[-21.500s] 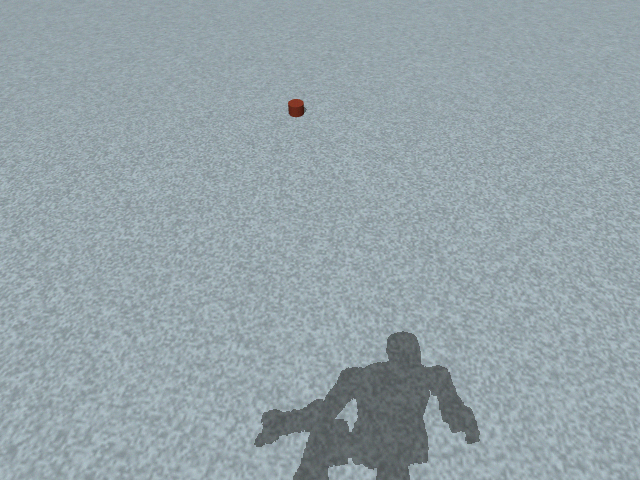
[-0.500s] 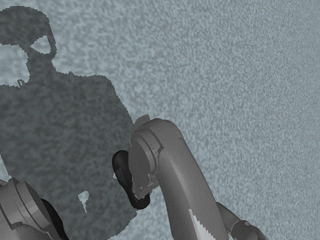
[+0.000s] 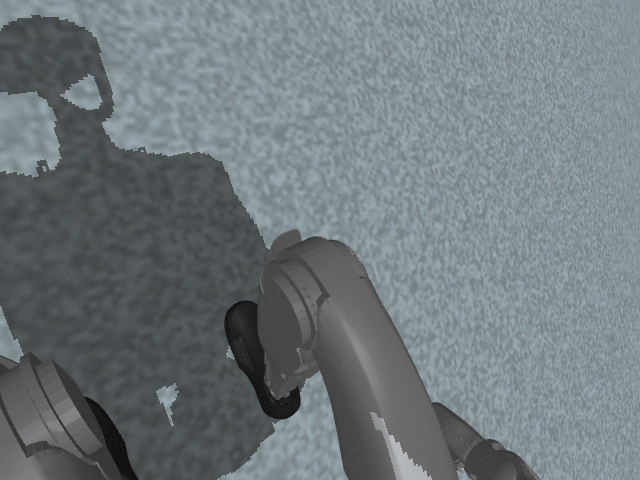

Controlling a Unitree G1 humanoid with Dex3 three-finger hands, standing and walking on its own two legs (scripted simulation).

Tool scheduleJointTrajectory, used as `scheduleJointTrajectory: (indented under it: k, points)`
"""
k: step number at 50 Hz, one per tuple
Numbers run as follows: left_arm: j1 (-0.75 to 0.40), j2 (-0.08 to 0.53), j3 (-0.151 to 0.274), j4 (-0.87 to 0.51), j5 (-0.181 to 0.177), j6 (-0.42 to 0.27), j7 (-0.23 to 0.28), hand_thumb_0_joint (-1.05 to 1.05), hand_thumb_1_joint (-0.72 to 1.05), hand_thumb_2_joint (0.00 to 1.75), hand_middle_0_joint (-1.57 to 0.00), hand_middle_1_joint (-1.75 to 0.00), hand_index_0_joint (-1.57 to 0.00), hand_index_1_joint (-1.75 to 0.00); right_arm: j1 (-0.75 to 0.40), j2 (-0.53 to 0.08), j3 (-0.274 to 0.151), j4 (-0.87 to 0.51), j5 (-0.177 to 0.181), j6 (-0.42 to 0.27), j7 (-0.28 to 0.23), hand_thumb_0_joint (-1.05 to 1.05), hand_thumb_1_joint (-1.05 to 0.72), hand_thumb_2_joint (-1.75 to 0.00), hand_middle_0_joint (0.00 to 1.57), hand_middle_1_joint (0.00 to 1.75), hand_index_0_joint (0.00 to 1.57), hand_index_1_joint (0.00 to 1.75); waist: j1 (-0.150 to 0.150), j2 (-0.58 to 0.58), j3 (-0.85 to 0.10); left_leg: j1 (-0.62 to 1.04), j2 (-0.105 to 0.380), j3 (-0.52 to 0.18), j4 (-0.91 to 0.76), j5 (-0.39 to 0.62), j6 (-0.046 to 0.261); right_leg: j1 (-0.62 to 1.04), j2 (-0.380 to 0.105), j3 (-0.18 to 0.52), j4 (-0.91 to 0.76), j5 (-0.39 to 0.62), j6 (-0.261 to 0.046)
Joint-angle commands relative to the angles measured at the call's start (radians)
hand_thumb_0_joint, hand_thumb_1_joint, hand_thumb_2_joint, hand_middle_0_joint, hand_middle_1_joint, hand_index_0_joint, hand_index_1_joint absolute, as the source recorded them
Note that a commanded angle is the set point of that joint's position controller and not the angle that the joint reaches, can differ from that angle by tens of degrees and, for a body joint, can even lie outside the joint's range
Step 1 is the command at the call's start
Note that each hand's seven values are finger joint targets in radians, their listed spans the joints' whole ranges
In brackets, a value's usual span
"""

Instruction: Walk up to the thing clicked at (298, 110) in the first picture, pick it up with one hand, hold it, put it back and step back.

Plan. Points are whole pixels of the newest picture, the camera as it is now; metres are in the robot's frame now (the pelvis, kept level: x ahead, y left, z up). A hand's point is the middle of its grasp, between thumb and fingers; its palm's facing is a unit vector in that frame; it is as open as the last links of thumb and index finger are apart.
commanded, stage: close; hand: left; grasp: from above
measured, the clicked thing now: out of the picture +0.48 +0.36 -0.27
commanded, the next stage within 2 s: settle in 0.42 s
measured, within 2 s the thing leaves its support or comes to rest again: leaves its support in 0.82 s
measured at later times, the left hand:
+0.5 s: hand out of the picture +0.46 +0.35 -0.25, palm faces -0.43 -0.16 -0.89, open 11.5 cm
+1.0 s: hand out of the picture +0.47 +0.37 -0.21, palm faces -0.40 -0.15 -0.91, open 11.5 cm
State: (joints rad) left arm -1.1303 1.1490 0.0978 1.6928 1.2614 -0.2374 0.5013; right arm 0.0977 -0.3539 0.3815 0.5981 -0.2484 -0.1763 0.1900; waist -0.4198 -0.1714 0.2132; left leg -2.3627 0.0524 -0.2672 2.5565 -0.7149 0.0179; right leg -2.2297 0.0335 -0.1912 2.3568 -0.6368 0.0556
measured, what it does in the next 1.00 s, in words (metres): stands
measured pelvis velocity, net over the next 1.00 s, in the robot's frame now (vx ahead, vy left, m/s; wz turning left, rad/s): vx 0.00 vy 0.00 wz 0.01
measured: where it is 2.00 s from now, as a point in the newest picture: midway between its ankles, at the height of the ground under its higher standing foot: (200, 428)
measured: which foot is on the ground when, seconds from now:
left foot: down 0.00-1.00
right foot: down 0.00-1.00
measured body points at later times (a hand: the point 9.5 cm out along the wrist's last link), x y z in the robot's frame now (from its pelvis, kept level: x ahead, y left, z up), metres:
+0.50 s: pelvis +0.00 +0.00 +0.00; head +0.29 +0.14 +0.32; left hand +0.48 +0.36 -0.20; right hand +0.05 -0.24 -0.05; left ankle +0.06 +0.12 -0.27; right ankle +0.12 -0.12 -0.27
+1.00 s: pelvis +0.00 +0.00 +0.01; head +0.28 +0.14 +0.33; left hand +0.49 +0.38 -0.16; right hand +0.05 -0.26 -0.05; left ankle +0.06 +0.12 -0.27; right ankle +0.12 -0.12 -0.27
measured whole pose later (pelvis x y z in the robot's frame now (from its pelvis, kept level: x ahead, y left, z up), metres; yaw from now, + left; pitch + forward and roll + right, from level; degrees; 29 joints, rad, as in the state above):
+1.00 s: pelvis +0.00 +0.00 +0.01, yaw +1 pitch +30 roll -15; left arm -1.05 1.08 0.18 1.48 1.26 -0.18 0.39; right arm 0.15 -0.36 0.30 0.60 -0.24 -0.13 0.19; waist -0.38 -0.11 0.15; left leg -2.38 0.04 -0.25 2.53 -0.71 0.01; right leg -2.24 0.02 -0.18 2.34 -0.65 0.04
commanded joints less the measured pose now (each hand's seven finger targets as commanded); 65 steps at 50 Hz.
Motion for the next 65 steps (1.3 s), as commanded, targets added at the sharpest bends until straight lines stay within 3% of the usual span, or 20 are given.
scheduleJointTrajectory:
  k: [1,10,12,14,24,33,35,37,43,47,48,50,52,55,56,57,59,60,61,65]
  points:
    - [-0.211,0.220,-0.009,-0.095,-0.002,-0.010,0.041,0.00,0.05,0.82,-0.40,-1.01,-0.44,-0.96,0.184,-0.332,-0.093,0.009,0.000,0.004,-0.014,0.00,-0.89,-0.90,0.20,0.30,0.20,0.30,-0.055,0.574,-0.613,0.491,0.025,0.085,-0.260,0.235,-0.012,0.358,0.052,-0.091,-0.192,0.244,-0.065]
    - [-0.254,0.236,0.014,-0.124,0.002,-0.009,0.060,0.00,0.19,0.86,-0.52,-0.99,-0.56,-0.95,0.190,-0.333,-0.093,0.025,0.001,0.006,-0.013,0.00,-0.89,-0.90,0.20,0.30,0.20,0.30,-0.056,0.619,-0.646,0.531,0.033,0.063,-0.270,0.270,-0.023,0.333,0.044,-0.101,-0.177,0.263,-0.066]
    - [-0.195,0.187,-0.016,-0.038,-0.001,-0.001,0.057,0.00,0.22,0.86,-0.54,-0.99,-0.58,-0.95,0.184,-0.329,-0.087,0.012,-0.004,0.003,-0.009,0.00,-0.89,-0.90,0.20,0.30,0.20,0.30,-0.074,0.573,-0.571,0.482,0.029,0.067,-0.274,0.225,-0.017,0.323,0.050,-0.102,-0.182,0.238,-0.064]
    - [-0.228,0.221,-0.006,-0.066,-0.002,-0.003,0.063,0.00,0.23,0.88,-0.55,-1.00,-0.59,-0.96,0.167,-0.337,-0.092,0.013,0.000,0.001,-0.015,0.00,-0.89,-0.90,0.20,0.30,0.20,0.30,-0.057,0.583,-0.589,0.489,0.029,0.069,-0.276,0.209,-0.018,0.318,0.050,-0.099,-0.188,0.224,-0.066]
    - [-0.217,0.222,-0.008,-0.072,-0.009,0.010,0.053,0.00,0.32,0.86,-0.63,-0.97,-0.66,-0.94,0.185,-0.330,-0.080,0.013,0.001,0.000,-0.013,0.00,-0.89,-0.90,0.20,0.30,0.20,0.30,-0.068,0.578,-0.605,0.487,0.029,0.076,-0.263,0.235,-0.013,0.346,0.046,-0.090,-0.192,0.252,-0.061]
    - [-0.278,0.289,0.037,-0.177,-0.008,0.013,0.039,0.00,0.29,0.92,-0.65,-1.02,-0.69,-0.98,0.193,-0.336,-0.089,0.015,0.002,0.010,-0.025,0.00,-0.91,-0.90,0.20,0.30,0.20,0.30,-0.042,0.652,-0.684,0.543,0.033,0.071,-0.275,0.257,-0.024,0.340,0.042,-0.090,-0.186,0.251,-0.071]
    - [-0.256,0.272,0.038,-0.155,-0.004,0.020,0.034,0.00,0.31,0.91,-0.67,-1.00,-0.71,-0.97,0.191,-0.340,-0.104,0.011,0.005,0.015,-0.025,0.00,-0.91,-0.90,0.20,0.30,0.20,0.30,-0.035,0.666,-0.674,0.549,0.031,0.066,-0.284,0.255,-0.029,0.318,0.041,-0.093,-0.177,0.240,-0.079]
    - [-0.268,0.275,0.045,-0.201,0.006,0.024,0.024,0.00,0.34,0.91,-0.69,-1.01,-0.73,-0.97,0.203,-0.338,-0.109,0.013,0.003,0.019,-0.022,0.00,-0.90,-0.90,0.20,0.30,0.20,0.30,-0.041,0.662,-0.668,0.532,0.027,0.082,-0.271,0.259,-0.024,0.333,0.043,-0.090,-0.187,0.253,-0.075]
    - [-0.219,0.276,0.097,-0.318,-0.002,0.038,-0.013,0.00,0.42,0.94,-0.74,-1.02,-0.78,-0.98,0.229,-0.338,-0.152,0.024,0.003,0.036,-0.016,0.00,-0.90,-0.90,0.20,0.30,0.20,0.30,0.002,0.727,-0.768,0.608,0.022,0.098,-0.264,0.376,-0.032,0.356,0.041,-0.084,-0.191,0.312,-0.087]
    - [-0.225,0.240,0.104,-0.413,-0.020,0.052,-0.063,0.00,0.46,0.95,-0.76,-1.05,-0.80,-1.00,0.254,-0.341,-0.199,0.023,0.015,0.049,-0.008,0.00,-0.90,-0.90,0.20,0.30,0.20,0.30,0.014,0.752,-0.782,0.616,0.014,0.109,-0.278,0.373,-0.033,0.323,0.036,-0.073,-0.195,0.293,-0.094]
    - [-0.183,0.251,0.120,-0.418,-0.023,0.059,-0.074,0.00,0.45,0.95,-0.75,-1.04,-0.80,-1.00,0.259,-0.333,-0.204,0.019,0.018,0.053,-0.006,0.00,-0.90,-0.90,0.20,0.30,0.20,0.30,0.038,0.743,-0.810,0.628,0.012,0.110,-0.285,0.377,-0.031,0.334,0.036,-0.068,-0.195,0.292,-0.092]
    - [-0.169,0.217,0.121,-0.447,-0.035,0.064,-0.099,0.00,0.48,0.96,-0.77,-1.04,-0.81,-1.00,0.272,-0.330,-0.216,0.013,0.024,0.066,-0.004,0.00,-0.90,-0.90,0.20,0.30,0.20,0.30,0.033,0.720,-0.807,0.600,0.006,0.117,-0.291,0.356,-0.029,0.341,0.032,-0.067,-0.208,0.284,-0.098]
    - [-0.191,0.138,0.069,-0.485,-0.046,0.067,-0.130,0.00,0.47,0.97,-0.78,-1.03,-0.82,-0.99,0.252,-0.319,-0.238,-0.004,0.042,0.075,-0.004,0.00,-0.90,-0.90,0.20,0.30,0.20,0.30,0.037,0.687,-0.809,0.561,0.002,0.126,-0.303,0.291,-0.019,0.323,0.034,-0.059,-0.221,0.243,-0.099]
    - [-0.164,0.116,0.066,-0.490,-0.061,0.074,-0.170,0.00,0.49,0.93,-0.79,-1.00,-0.83,-0.96,0.286,-0.312,-0.263,0.018,0.060,0.089,-0.007,0.00,-0.90,-0.90,0.20,0.30,0.20,0.30,0.053,0.646,-0.815,0.548,-0.003,0.130,-0.315,0.280,-0.015,0.314,0.029,-0.050,-0.225,0.238,-0.094]
    - [-0.161,0.074,0.033,-0.506,-0.063,0.075,-0.189,0.00,0.50,0.93,-0.79,-1.02,-0.84,-0.97,0.277,-0.296,-0.261,0.005,0.068,0.093,-0.006,0.00,-0.90,-0.90,0.20,0.30,0.20,0.30,0.059,0.650,-0.822,0.538,-0.006,0.137,-0.322,0.288,-0.014,0.332,0.031,-0.044,-0.225,0.244,-0.094]
    - [-0.151,0.108,0.065,-0.483,-0.067,0.077,-0.198,0.00,0.50,0.95,-0.79,-1.03,-0.83,-0.99,0.291,-0.306,-0.273,0.019,0.073,0.103,-0.010,0.00,-0.90,-0.90,0.20,0.30,0.20,0.30,0.057,0.603,-0.804,0.516,-0.008,0.136,-0.320,0.272,-0.010,0.324,0.029,-0.044,-0.233,0.232,-0.094]
    - [-0.196,0.032,0.015,-0.542,-0.074,0.074,-0.221,0.00,0.52,0.93,-0.82,-1.00,-0.86,-0.96,0.286,-0.286,-0.275,-0.005,0.083,0.111,-0.013,0.00,-0.90,-0.90,0.20,0.30,0.20,0.30,0.053,0.595,-0.816,0.528,-0.014,0.143,-0.326,0.285,-0.010,0.329,0.025,-0.038,-0.241,0.243,-0.093]
    - [-0.191,0.106,0.068,-0.540,-0.069,0.073,-0.221,0.00,0.55,0.95,-0.84,-1.02,-0.88,-0.98,0.302,-0.294,-0.283,0.025,0.086,0.121,-0.018,0.00,-0.90,-0.90,0.20,0.30,0.20,0.30,0.066,0.596,-0.844,0.533,-0.012,0.141,-0.337,0.276,-0.009,0.337,0.024,-0.036,-0.237,0.236,-0.093]
    - [-0.208,0.039,0.013,-0.558,-0.066,0.070,-0.233,0.00,0.57,0.96,-0.86,-1.02,-0.90,-0.98,0.282,-0.279,-0.283,0.000,0.092,0.124,-0.020,0.00,-0.91,-0.90,0.20,0.30,0.20,0.30,0.071,0.590,-0.834,0.531,-0.015,0.148,-0.333,0.267,-0.009,0.323,0.025,-0.029,-0.242,0.226,-0.096]
    - [-0.233,0.062,0.023,-0.578,-0.063,0.057,-0.247,0.00,0.57,0.93,-0.85,-1.01,-0.89,-0.97,0.293,-0.271,-0.290,0.019,0.104,0.144,-0.034,0.00,-0.90,-0.90,0.20,0.30,0.20,0.30,0.085,0.585,-0.855,0.540,-0.023,0.159,-0.343,0.274,-0.008,0.328,0.020,-0.020,-0.249,0.232,-0.096]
